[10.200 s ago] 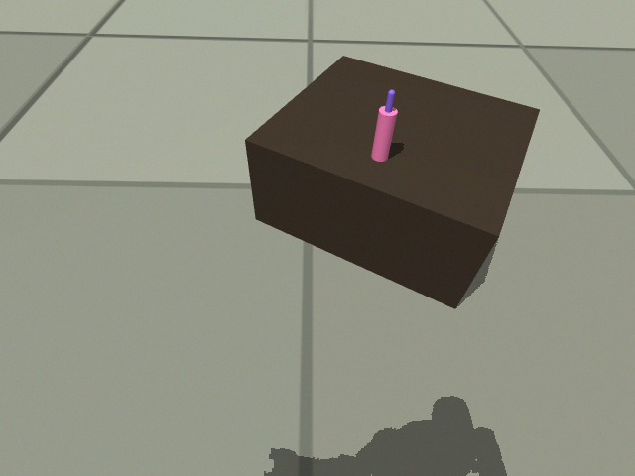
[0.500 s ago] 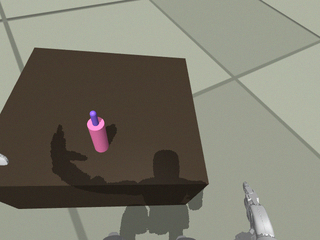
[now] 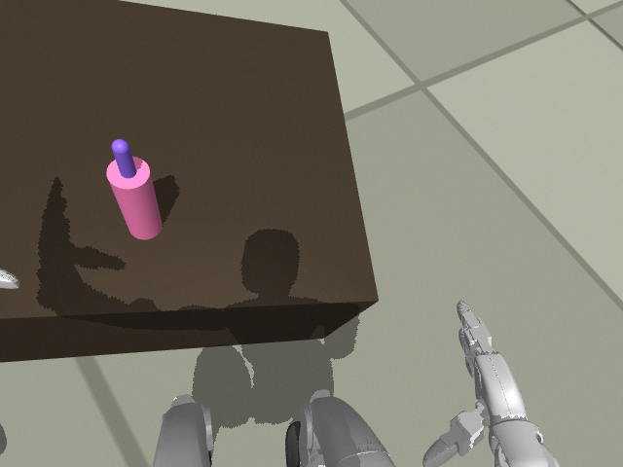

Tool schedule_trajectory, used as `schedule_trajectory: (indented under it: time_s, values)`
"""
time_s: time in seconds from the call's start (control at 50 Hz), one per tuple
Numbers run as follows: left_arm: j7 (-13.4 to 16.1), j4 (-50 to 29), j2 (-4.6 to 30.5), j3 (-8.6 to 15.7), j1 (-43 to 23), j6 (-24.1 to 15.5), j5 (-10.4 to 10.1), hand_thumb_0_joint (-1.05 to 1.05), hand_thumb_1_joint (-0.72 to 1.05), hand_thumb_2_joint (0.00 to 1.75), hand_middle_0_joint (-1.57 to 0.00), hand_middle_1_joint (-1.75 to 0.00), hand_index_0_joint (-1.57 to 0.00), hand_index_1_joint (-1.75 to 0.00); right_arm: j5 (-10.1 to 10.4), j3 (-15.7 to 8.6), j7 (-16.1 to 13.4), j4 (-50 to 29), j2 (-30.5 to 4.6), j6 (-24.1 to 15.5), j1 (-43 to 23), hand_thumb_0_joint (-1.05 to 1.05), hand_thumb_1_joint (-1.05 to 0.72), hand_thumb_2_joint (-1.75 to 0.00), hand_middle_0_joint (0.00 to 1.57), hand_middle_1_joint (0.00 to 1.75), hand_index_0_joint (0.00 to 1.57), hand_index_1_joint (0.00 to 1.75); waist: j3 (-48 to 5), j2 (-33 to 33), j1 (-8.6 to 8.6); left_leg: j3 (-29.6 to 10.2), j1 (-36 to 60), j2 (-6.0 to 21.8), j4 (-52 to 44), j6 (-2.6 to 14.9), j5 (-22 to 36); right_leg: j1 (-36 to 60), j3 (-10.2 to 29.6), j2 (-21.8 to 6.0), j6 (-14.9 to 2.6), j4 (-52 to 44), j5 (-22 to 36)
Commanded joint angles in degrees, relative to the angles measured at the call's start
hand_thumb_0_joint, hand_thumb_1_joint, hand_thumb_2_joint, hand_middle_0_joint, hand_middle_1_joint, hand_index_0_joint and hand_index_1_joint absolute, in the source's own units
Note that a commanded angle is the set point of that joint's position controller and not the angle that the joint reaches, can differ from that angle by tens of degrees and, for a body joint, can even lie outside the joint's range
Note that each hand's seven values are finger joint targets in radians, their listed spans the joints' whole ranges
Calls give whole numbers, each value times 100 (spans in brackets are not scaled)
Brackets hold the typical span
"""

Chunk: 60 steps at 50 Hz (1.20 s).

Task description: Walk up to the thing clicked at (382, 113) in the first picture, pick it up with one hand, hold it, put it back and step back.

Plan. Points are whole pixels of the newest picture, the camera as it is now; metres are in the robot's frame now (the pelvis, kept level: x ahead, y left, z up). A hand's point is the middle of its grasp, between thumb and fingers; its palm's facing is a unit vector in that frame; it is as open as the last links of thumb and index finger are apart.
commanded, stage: approach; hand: left
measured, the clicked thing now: (134, 191) +0.54 +0.19 -0.14
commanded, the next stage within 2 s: close in in 0.22 s
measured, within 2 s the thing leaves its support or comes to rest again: neither
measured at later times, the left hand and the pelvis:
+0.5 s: hand (116, 247) +0.46 +0.23 -0.20, palm faces +0.08 -0.99 +0.07, open 17.5 cm; pelvis -0.05 +0.00 -0.13, yaw -3 degrees
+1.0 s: hand (140, 237) +0.48 +0.19 -0.19, palm faces +0.15 -0.99 +0.03, open 17.3 cm; pelvis -0.04 -0.01 -0.13, yaw -3 degrees
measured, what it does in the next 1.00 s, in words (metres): lowers itself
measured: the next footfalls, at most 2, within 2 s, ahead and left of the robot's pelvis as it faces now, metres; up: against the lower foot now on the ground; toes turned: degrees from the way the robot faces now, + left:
none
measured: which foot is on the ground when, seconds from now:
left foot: down 0.00-1.00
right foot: down 0.00-1.00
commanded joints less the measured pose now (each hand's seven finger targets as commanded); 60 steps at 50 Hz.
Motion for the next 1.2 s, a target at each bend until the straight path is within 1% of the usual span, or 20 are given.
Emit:
schedule_trajectory:
  time_s: [0.0,0.08,0.14,0.18,0.28,0.38,0.54,0.64,0.7,0.8,0.82,0.86,0.88,0.92,0.96,0.98,1.02,1.04,1.12,1.18]
  values:
    - [165,-1318,2272,633,-1593,-936,-38,0,-51,4,-5,-4,-4,-5,-57,-838,-46,-1451,-1304,-297,632,0,55,-5,5,5,5,5,-2944,1711,-69,-368,2452,-222,30,-48,2380,-326,69,202,-304,-23,1632]
    - [316,-1346,2089,583,-1932,-1289,132,0,-53,4,-6,-4,-4,-6,-171,-723,35,-1771,-1126,-327,498,0,52,-6,5,5,5,5,-3109,2456,-159,-514,2208,-142,348,-162,2044,-1167,10,240,-379,582,1097]
    - [410,-1096,1866,281,-1970,-1312,335,0,-53,4,-6,-4,-4,-6,-215,-891,61,-2185,-1265,-328,535,0,52,-6,5,5,5,5,-3260,2801,-402,-567,1975,-93,538,-195,1512,-1660,-13,261,-435,881,727]
    - [463,-977,1807,130,-2091,-1309,462,0,-55,3,-6,-5,-5,-6,-238,-807,68,-2444,-1258,-333,531,0,53,-5,5,5,5,5,-3259,2902,-477,-667,1759,-42,668,-235,1207,-2006,-47,273,-457,1108,515]
    - [711,-921,1542,-64,-2375,-1400,493,0,-58,1,-6,-6,-7,-6,-200,-1134,90,-3305,-1555,-389,907,0,54,-5,5,5,5,5,-3431,2644,-814,-737,1134,-46,1106,-171,618,-2387,-97,326,-455,1575,323]
    - [1161,-954,1742,142,-2362,-1475,675,0,-56,0,-6,-6,-8,-4,-127,-1503,175,-3945,-1662,-335,1352,0,55,-4,5,5,5,5,-3270,2417,-994,-749,445,-115,1465,-85,126,-2586,-57,319,-402,1861,143]
    - [1816,-1854,2000,229,-2795,-1413,1141,0,-52,1,-7,-6,-8,-5,-195,-1624,377,-4598,-1532,-21,1462,0,54,-5,5,5,5,5,-3957,3295,-778,-621,538,-156,1749,-125,344,-2442,148,279,-376,2151,252]
    - [1892,-1758,1187,-188,-2422,-1042,1188,0,-49,1,-7,-5,-8,-3,-216,-1788,385,-4418,-1565,202,1625,0,54,-5,5,5,5,5,-3850,3566,-811,-649,893,-121,1693,-188,954,-2651,-11,332,-431,2184,509]
    - [1990,-1626,952,-187,-2198,-871,1086,0,-50,0,-7,-4,-9,-3,-186,-1690,383,-4320,-1476,287,1569,0,54,-5,5,5,5,5,-3373,2956,-789,-543,322,-135,1772,-102,751,-2508,5,353,-390,2044,518]
    - [2274,-1387,213,-519,-2211,-864,952,0,-49,0,-7,-4,-9,-2,-103,-1582,394,-4310,-1338,324,1488,0,55,-4,5,5,5,5,-2896,1940,-1002,-541,-457,-157,1817,27,228,-2456,0,372,-311,1936,309]
    - [2366,-1562,432,-306,-2262,-950,950,0,-49,1,-6,-4,-8,-2,-99,-1631,386,-4572,-1448,306,1450,0,55,-4,5,5,5,5,-2982,1810,-1017,-550,-465,-161,1787,34,245,-2338,-14,367,-301,1917,369]
    - [2457,-1563,271,-472,-2370,-1036,1002,0,-51,0,-7,-4,-9,-2,-106,-1648,387,-4654,-1417,322,1590,0,55,-4,5,5,5,5,-3185,1708,-1133,-523,-422,-179,1861,65,361,-2206,58,362,-279,1882,488]
    - [2515,-1724,457,-430,-2502,-1109,1054,0,-52,1,-7,-4,-9,-2,-108,-1613,394,-4729,-1403,320,1591,0,55,-4,5,5,5,5,-3363,1699,-1059,-494,-452,-194,1875,68,323,-2070,123,350,-271,1888,475]
    - [2595,-1510,212,-553,-2452,-1191,1105,0,-52,1,-7,-5,-9,-3,-113,-1738,391,-4557,-1418,363,1801,0,55,-4,5,5,5,5,-3352,1710,-1184,-502,-328,-209,1865,71,447,-2120,114,357,-273,1884,588]
    - [2669,-1731,443,-503,-2555,-1245,1155,0,-53,2,-8,-5,-10,-3,-103,-1725,417,-4700,-1417,385,1768,0,54,-5,5,5,5,5,-3654,1924,-1085,-466,-195,-216,1897,55,537,-1994,205,341,-274,1902,662]
    - [2654,-1717,259,-620,-2649,-1258,1171,0,-53,2,-9,-5,-10,-4,-119,-1671,427,-4736,-1379,405,1777,0,54,-5,5,5,5,5,-3790,2023,-1113,-491,18,-206,1862,31,643,-2072,132,351,-304,1944,709]
    - [2639,-1721,361,-647,-2654,-1223,1228,0,-61,0,-13,-3,-12,-3,-117,-1754,428,-4720,-1466,493,1766,0,53,-5,5,5,5,5,-3889,2383,-1041,-529,405,-198,1789,-47,978,-2190,53,348,-353,2045,834]
    - [2692,-2127,709,-507,-2795,-1266,1286,0,-61,0,-13,-3,-12,-3,-130,-1798,445,-4585,-1455,543,1807,0,53,-5,5,5,5,5,-4073,2675,-921,-508,576,-193,1801,-76,1134,-2202,56,343,-371,2110,885]
    - [2810,-2114,578,-517,-2908,-1229,1323,0,-61,0,-13,-2,-13,-3,-201,-1734,503,-4079,-1293,676,1690,0,52,-5,5,5,5,5,-3657,3081,-830,-512,658,-168,1736,-133,1124,-2553,24,351,-397,2134,681]
    - [2847,-1355,230,-631,-2504,-1156,1356,0,-54,0,-21,-9,-20,-8,-210,-1578,538,-4193,-1235,686,1419,0,52,-5,5,5,5,5,-3144,2600,-947,-504,68,-161,1811,-64,942,-2548,4,369,-370,2076,666]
